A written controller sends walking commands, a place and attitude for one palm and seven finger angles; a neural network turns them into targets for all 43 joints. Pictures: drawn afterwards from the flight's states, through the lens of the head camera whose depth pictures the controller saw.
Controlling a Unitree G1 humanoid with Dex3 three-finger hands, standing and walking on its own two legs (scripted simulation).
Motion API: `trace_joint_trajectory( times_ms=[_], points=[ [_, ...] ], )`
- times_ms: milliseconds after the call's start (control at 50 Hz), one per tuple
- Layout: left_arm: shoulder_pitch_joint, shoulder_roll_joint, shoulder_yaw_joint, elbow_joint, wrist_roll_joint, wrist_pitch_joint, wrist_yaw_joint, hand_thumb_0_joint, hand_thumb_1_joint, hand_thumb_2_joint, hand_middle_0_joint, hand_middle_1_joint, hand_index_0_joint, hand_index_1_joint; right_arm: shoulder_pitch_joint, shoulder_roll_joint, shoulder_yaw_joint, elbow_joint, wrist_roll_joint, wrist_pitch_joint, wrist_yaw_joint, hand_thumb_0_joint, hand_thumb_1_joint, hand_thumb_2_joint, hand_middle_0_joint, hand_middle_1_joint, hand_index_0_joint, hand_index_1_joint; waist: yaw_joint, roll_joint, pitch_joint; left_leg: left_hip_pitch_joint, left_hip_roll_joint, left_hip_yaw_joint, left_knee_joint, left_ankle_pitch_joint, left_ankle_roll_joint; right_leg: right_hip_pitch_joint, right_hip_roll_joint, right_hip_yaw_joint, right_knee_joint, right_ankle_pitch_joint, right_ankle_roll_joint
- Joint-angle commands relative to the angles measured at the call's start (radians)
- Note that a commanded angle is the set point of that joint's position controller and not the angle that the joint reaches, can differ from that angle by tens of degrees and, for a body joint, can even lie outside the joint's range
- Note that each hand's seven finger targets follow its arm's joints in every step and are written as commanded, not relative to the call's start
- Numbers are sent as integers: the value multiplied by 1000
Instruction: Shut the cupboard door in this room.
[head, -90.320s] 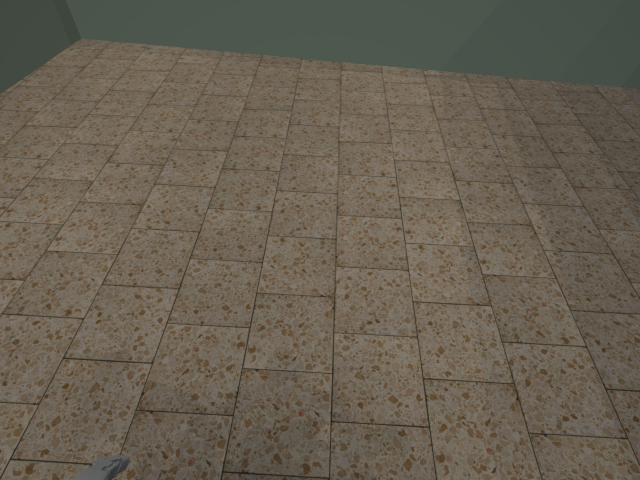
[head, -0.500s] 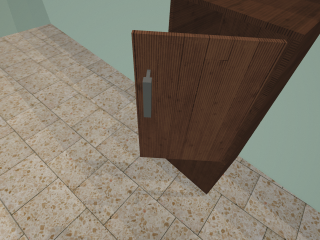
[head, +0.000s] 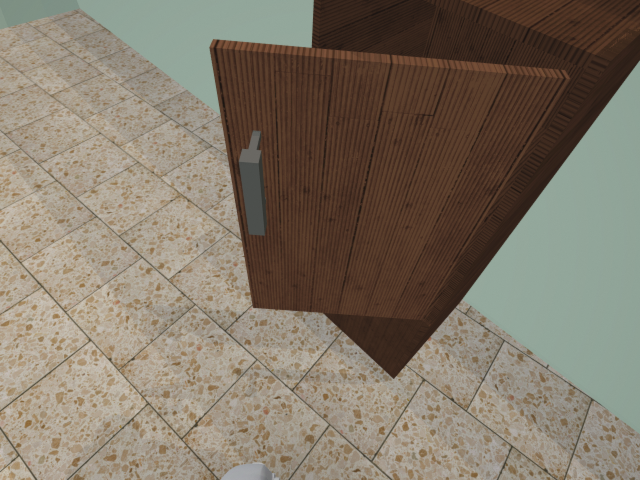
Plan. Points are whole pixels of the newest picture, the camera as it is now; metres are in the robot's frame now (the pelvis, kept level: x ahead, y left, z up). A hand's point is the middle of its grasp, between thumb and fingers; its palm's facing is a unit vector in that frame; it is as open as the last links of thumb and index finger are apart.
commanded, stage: shuffle to correct the standing spot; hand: left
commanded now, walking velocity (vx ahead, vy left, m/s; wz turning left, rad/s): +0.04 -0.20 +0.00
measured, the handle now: (256, 185) +0.46 +0.14 +0.09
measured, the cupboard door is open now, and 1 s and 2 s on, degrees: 42 42 42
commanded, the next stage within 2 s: come to a stop and stand still in 0.32 s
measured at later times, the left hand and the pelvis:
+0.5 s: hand out of the picture +0.11 +0.11 -0.17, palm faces -0.02 -0.98 -0.20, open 7.4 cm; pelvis +0.03 -0.09 +0.00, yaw +0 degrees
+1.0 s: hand out of the picture +0.01 +0.12 -0.19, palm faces +0.13 -0.97 -0.23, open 7.4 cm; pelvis +0.01 -0.08 -0.01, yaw +3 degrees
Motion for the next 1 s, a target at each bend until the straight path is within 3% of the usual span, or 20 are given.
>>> trace_joint_trajectory(
  times_ms=[0, 20, 40, 60, 80, 120, 200, 420, 460, 480, 500, 520, 580, 620, 760, 860, 900, 920, 960, 980],
  points=[
    [26, 126, 27, -38, -11, 5, 0, 0, 900, 900, -200, -300, -200, -300, 102, -52, -10, -35, 4, -33, -15, 0, -900, -900, 200, 300, 200, 300, -66, -39, -78, 192, -18, 29, -330, 213, 16, 12, -184, 122, 71, 769, -75],
    [32, 119, 27, -39, -18, 5, -4, 0, 900, 900, -200, -300, -200, -300, 200, -90, -19, -3, 1, -39, -24, 0, -900, -900, 200, 300, 200, 300, -107, 8, -135, 403, 49, -34, -437, 382, 43, -87, -163, 114, 220, 662, -30],
    [76, 70, 25, -43, -29, 4, -10, 0, 900, 900, -200, -300, -200, -300, 269, -189, -39, 6, -8, -46, -35, 0, -900, -900, 200, 300, 200, 300, -117, 247, -195, 571, 338, -385, -476, 698, 160, -301, -69, 37, 471, 173, 46],
    [69, 92, 21, -71, -24, 5, -8, 0, 900, 900, -200, -300, -200, -300, 305, -233, -43, 2, 1, -39, -40, 0, -900, -900, 200, 300, 200, 300, -118, 277, -199, 581, 529, -612, -516, 899, 295, -420, -44, 74, 704, -237, 67],
    [31, 135, 41, -83, -9, 18, -6, 0, 900, 900, -200, -300, -200, -300, 247, -232, -40, -19, 2, -27, -31, 0, -900, -900, 200, 300, 200, 300, -105, 171, -123, 430, 538, -541, -555, 710, 326, -434, -84, 144, 790, -234, 67],
    [-32, 98, 49, -72, 4, 32, -17, 0, 900, 900, -200, -300, -200, -300, 120, -150, -19, -36, -4, -40, -37, 0, -900, -900, 200, 300, 200, 300, -42, 153, 44, 224, 405, -402, -607, 606, 229, -474, -108, 149, 831, -64, 92],
    [17, 46, 44, -46, 1, 55, -34, 0, 900, 900, -200, -300, -200, -300, 91, -123, -18, -52, -7, -56, -27, 0, -900, -900, 200, 300, 200, 300, 1, 154, 14, 134, 264, -155, -612, 594, 153, -384, -118, 100, 815, 111, 120],
    [-169, 62, 42, -135, -19, 35, -43, 0, 900, 900, -200, -300, -200, -300, 131, -234, -74, -66, -26, -13, -5, 0, -900, -900, 200, 300, 200, 300, -57, 257, -50, 206, 263, -185, -519, 443, 121, -215, -110, -10, 202, 17, 129],
    [-38, 107, 51, -90, -18, 0, -34, 0, 900, 900, -200, -300, -200, -300, 122, -184, -63, -69, -17, -10, 6, 0, -900, -900, 200, 300, 200, 300, 2, 135, -120, 148, 144, -104, -348, 294, 30, 11, -111, 4, -53, 197, 126],
    [7, 200, 63, -67, -11, -22, -19, 0, 900, 900, -200, -300, -200, -300, 157, -91, -42, -74, -5, -10, 15, 0, -900, -900, 200, 300, 200, 300, 11, -124, -164, 0, 43, -32, -164, -22, -24, 139, -327, 205, -119, 342, 100],
    [-8, 256, 63, -77, -17, -25, -9, 0, 900, 900, -200, -300, -200, -300, 149, -48, -25, -103, 2, -1, 12, 0, -900, -900, 200, 300, 200, 300, 4, -288, -172, -39, 3, -78, -52, -179, -31, 70, -467, 362, -130, 505, 53],
    [-37, 240, 50, -89, -18, -24, -10, 0, 900, 900, -200, -300, -200, -300, 139, -67, -28, -101, 3, 2, 12, 0, -900, -900, 200, 300, 200, 300, 4, -180, -154, -4, 15, -131, -5, -155, -20, -2, -463, 326, -126, 508, -7],
    [-102, 184, 42, -87, -18, -38, 7, 0, 900, 900, -200, -300, -200, -300, 130, -80, -32, -65, 6, 6, 13, 0, -900, -900, 200, 300, 200, 300, -21, -243, -108, -81, 6, -104, 124, -64, -49, 67, -400, 246, -14, 968, -26],
    [-83, 183, 43, -82, -19, -32, 13, 0, 900, 900, -200, -300, -200, -300, 105, -92, -36, -67, 8, 14, 19, 0, -900, -900, 200, 300, 200, 300, -5, -173, -105, -95, -9, -99, 164, -12, -62, 88, -400, 210, -4, 1030, -46],
    [-85, 214, 66, -97, -12, -11, 31, 0, 900, 900, -200, -300, -200, -300, 12, -94, -41, -116, 1, 47, 35, 0, -900, -900, 200, 300, 200, 300, 11, -104, -57, -101, -12, -123, 180, 52, -74, -7, -453, 234, -79, 645, -107],
    [-122, 236, 73, -118, 0, 2, 21, 0, 900, 900, -200, -300, -200, -300, -2, -67, -33, -137, 11, 25, 41, 0, -900, -900, 200, 300, 200, 300, 4, -149, -65, 96, -29, -79, -135, 51, -51, -118, -412, 228, -70, 387, -82],
    [-141, 237, 73, -117, -8, 10, 16, 0, 900, 900, -200, -300, -200, -300, 71, -64, -31, -111, 13, 12, 38, 0, -900, -900, 200, 300, 200, 300, -32, -147, -76, 273, -59, -32, -356, 195, -42, -203, -349, 183, -13, 285, -26],
    [-131, 214, 67, -117, -13, 17, 12, 0, 900, 900, -200, -300, -200, -300, 102, -82, -32, -99, 15, 4, 34, 0, -900, -900, 200, 300, 200, 300, -42, -76, -91, 371, -41, -31, -458, 258, -36, -244, -296, 148, 51, 209, 12],
    [-98, 100, 45, -142, -20, 33, 8, 0, 900, 900, -200, -300, -200, -300, 107, -216, -57, -128, 5, -3, 26, 0, -900, -900, 200, 300, 200, 300, -41, 353, -84, 329, 291, -396, -614, 410, 90, -358, -129, -9, 342, -217, 120],
    [-135, 114, 43, -142, -22, 39, 13, 0, 900, 900, -200, -300, -200, -300, 72, -226, -54, -143, -5, 9, 24, 0, -900, -900, 200, 300, 200, 300, -50, 296, -31, 158, 323, -414, -637, 393, 184, -313, -130, 50, 468, -232, 109]
  ],
)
